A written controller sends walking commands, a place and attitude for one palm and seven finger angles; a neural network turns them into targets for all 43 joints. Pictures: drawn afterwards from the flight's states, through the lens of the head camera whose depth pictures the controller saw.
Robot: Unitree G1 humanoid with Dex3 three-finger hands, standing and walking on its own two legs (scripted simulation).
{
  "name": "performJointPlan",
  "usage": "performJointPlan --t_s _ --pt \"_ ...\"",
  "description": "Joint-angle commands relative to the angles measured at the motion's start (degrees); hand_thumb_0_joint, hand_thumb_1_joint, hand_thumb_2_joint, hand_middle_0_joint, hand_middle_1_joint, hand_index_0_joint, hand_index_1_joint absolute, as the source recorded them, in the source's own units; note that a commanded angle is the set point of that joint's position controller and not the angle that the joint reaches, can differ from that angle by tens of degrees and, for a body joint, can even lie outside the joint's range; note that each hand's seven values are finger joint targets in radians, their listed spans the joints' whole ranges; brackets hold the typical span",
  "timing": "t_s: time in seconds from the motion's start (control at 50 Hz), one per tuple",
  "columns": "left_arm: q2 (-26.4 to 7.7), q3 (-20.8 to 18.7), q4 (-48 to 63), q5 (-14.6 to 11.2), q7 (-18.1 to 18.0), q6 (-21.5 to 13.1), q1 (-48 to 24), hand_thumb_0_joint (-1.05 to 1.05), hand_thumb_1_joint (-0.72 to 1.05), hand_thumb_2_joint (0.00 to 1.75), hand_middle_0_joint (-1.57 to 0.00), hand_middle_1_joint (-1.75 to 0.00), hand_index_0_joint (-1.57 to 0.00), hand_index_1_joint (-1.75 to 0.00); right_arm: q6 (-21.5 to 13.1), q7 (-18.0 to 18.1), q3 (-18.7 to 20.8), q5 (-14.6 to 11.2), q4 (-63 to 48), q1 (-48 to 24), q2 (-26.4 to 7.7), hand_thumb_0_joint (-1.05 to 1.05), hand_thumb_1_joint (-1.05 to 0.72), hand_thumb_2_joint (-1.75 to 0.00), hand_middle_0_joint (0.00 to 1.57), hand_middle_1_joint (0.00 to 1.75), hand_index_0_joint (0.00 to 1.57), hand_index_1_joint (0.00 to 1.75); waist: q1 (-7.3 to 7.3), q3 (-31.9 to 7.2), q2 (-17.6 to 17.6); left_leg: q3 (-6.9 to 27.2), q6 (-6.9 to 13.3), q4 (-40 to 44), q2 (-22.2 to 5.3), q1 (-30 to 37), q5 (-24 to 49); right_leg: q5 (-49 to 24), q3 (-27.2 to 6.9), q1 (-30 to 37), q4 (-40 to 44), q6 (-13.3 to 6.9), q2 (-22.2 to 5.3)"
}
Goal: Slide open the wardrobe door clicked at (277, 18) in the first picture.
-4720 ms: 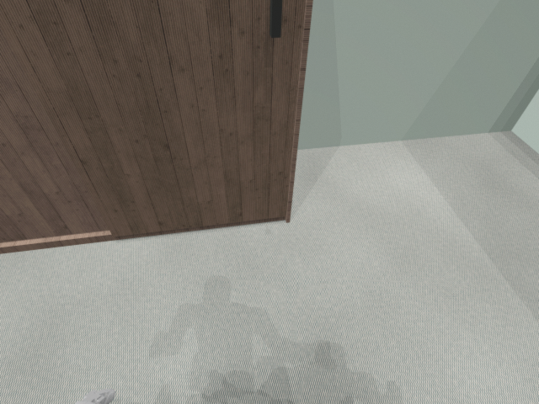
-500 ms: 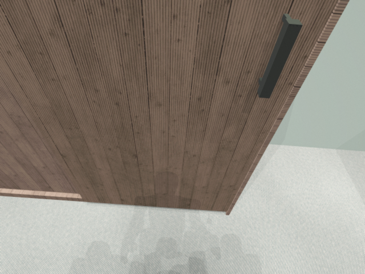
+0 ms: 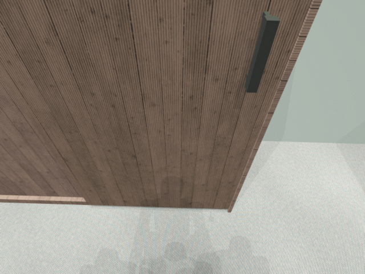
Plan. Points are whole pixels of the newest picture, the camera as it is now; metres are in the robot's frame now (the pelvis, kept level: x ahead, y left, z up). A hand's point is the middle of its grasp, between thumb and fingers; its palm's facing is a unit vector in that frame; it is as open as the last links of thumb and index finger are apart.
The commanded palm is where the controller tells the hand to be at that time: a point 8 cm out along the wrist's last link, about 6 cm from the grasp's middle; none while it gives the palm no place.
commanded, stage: come to a stop and stand still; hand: right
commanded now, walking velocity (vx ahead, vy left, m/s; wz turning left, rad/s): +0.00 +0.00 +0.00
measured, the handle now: (258, 53) +0.57 -0.15 +0.22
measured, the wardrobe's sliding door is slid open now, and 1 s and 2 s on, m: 0.00 0.00 0.00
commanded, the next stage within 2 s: look again from close up in 0.64 s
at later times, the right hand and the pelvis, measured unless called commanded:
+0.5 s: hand out of the picture +0.04 -0.20 -0.17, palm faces +0.04 +0.97 -0.24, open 7.3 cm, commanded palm none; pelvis +0.02 -0.02 -0.01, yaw +0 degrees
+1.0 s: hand out of the picture +0.02 -0.18 -0.17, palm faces +0.03 +0.98 -0.21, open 7.3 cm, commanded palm none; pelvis +0.01 +0.00 +0.00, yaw +0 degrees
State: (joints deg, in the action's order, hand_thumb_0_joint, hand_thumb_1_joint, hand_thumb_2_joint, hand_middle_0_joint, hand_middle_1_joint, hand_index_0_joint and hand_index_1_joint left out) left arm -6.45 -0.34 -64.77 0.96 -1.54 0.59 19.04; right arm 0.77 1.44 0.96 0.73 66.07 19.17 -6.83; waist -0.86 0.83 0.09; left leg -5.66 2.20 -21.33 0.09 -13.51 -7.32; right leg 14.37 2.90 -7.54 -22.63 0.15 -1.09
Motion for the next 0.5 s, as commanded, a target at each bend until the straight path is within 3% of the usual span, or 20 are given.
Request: performJointPlan --t_s 0.0,0.02,0.04,0.06,0.08,0.1,0.18,0.26,0.38,0.48 --pt "-4.74 -0.55 0.64 -0.14 -0.65 -1.27 4.83 0.00 0.90 0.90 -0.20 -0.30 -0.20 -0.30 -1.71 0.45 0.85 -0.10 -1.88 1.71 -5.44 0.00 -0.90 -0.90 0.20 0.30 0.20 0.30 0.54 3.41 0.10 8.54 -1.19 5.80 -6.76 2.24 -8.52 3.09 -3.99 -6.53 6.06 -1.45 -4.45" --pt "-7.56 -0.63 4.22 -0.34 0.25 -2.28 -2.08 0.00 0.90 0.90 -0.20 -0.30 -0.20 -0.30 -2.72 2.82 -0.39 0.48 -0.63 5.80 -6.53 0.00 -0.90 -0.90 0.20 0.30 0.20 0.30 -1.44 6.11 -4.63 8.63 -1.67 1.08 -8.60 0.94 3.46 1.35 0.13 -9.25 -3.41 0.28 -5.53" --pt "-4.43 -0.32 5.72 -0.04 0.27 -1.62 2.38 0.00 0.90 0.90 -0.20 -0.30 -0.20 -0.30 -3.06 2.16 0.16 0.23 -2.61 4.17 -9.04 0.00 -0.90 -0.90 0.20 0.30 0.20 0.30 1.52 -0.29 -5.49 12.88 1.14 3.14 -10.42 0.50 -12.05 6.34 -2.26 -7.80 -4.82 -0.05 -1.71" --pt "-3.62 0.16 4.89 0.61 0.50 -1.83 4.20 0.00 0.90 0.90 -0.20 -0.30 -0.20 -0.30 -3.65 1.61 0.68 0.36 -3.59 2.24 -9.52 0.00 -0.90 -0.90 0.20 0.30 0.20 0.30 1.93 -0.67 -5.00 12.82 2.52 2.85 -11.07 -1.26 -12.38 3.03 -2.26 -5.63 -4.53 -0.40 -1.50" --pt "-3.77 0.10 4.96 0.27 0.40 -2.21 6.16 0.00 0.90 0.90 -0.20 -0.30 -0.20 -0.30 -3.66 1.32 0.46 0.34 -3.69 1.24 -8.88 0.00 -0.90 -0.90 0.20 0.30 0.20 0.30 2.84 -1.85 -2.79 11.09 2.42 1.83 -10.08 -2.89 -15.67 2.69 -3.22 -4.44 -3.04 -0.72 -2.31" --pt "-4.32 0.04 5.12 0.36 0.28 -2.40 7.54 0.00 0.90 0.90 -0.20 -0.30 -0.20 -0.30 -3.44 1.11 0.30 0.34 -4.12 0.68 -7.44 0.00 -0.90 -0.90 0.20 0.30 0.20 0.30 2.86 -0.75 -1.59 9.48 1.87 0.48 -8.55 -3.57 -15.49 2.52 -4.15 -5.79 -1.88 -1.25 -3.06" --pt "-5.72 0.35 5.96 0.13 -0.06 -3.09 6.27 0.00 0.90 0.90 -0.20 -0.30 -0.20 -0.30 -2.96 0.56 -0.39 0.01 -4.12 1.06 -5.21 0.00 -0.90 -0.90 0.20 0.30 0.20 0.30 1.16 4.86 -1.29 6.64 0.72 -3.23 -5.76 -0.08 -8.13 2.54 -7.75 -12.70 4.15 -2.58 -5.18" --pt "-6.63 0.45 5.73 0.00 -0.29 -3.60 6.17 0.00 0.90 0.90 -0.20 -0.30 -0.20 -0.30 -2.90 0.52 -0.43 -0.14 -4.15 1.26 -5.53 0.00 -0.90 -0.90 0.20 0.30 0.20 0.30 0.44 6.39 -0.25 6.39 0.61 -3.90 -5.88 2.29 -3.15 0.15 -7.50 -12.81 5.70 -2.75 -5.04" --pt "-7.77 0.29 4.95 0.00 -0.55 -3.91 5.49 0.00 0.90 0.90 -0.20 -0.30 -0.20 -0.30 -2.89 0.69 -0.05 -0.27 -5.06 0.15 -6.79 0.00 -0.90 -0.90 0.20 0.30 0.20 0.30 0.54 4.52 0.25 6.39 0.55 -4.59 -6.35 3.99 3.33 -8.44 -6.00 -8.12 4.74 -2.60 -4.88" --pt "-8.41 0.15 4.52 0.04 -0.57 -3.75 3.95 0.00 0.90 0.90 -0.20 -0.30 -0.20 -0.30 -2.70 0.68 0.28 -0.19 -5.67 -1.16 -7.70 0.00 -0.90 -0.90 0.20 0.30 0.20 0.30 0.55 4.17 0.08 6.50 0.54 -4.19 -6.59 4.52 3.22 -8.49 -5.85 -6.89 5.19 -2.42 -4.90"
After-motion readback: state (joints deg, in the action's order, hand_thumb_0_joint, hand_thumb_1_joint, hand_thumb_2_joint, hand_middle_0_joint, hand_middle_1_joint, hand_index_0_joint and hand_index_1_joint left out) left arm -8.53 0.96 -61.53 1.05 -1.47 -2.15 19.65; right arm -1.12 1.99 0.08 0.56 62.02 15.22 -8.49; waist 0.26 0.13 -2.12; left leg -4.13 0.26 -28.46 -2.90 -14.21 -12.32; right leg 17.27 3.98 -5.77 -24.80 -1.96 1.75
